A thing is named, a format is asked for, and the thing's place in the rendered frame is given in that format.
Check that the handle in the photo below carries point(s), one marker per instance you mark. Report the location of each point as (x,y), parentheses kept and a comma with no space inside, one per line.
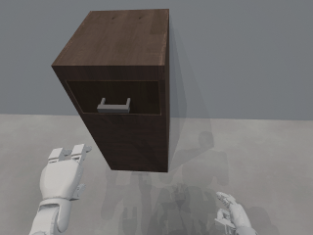
(116,109)

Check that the left robot forearm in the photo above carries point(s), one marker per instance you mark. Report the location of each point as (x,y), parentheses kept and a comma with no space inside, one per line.
(52,217)

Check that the left robot hand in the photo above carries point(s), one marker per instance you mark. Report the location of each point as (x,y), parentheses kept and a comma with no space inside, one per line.
(60,178)

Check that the right robot hand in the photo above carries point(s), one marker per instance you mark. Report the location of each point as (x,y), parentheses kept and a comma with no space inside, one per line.
(228,222)

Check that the cabinet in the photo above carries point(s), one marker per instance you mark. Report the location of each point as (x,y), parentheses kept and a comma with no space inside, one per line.
(123,45)

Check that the drawer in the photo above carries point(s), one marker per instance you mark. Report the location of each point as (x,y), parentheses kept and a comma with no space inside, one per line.
(144,94)

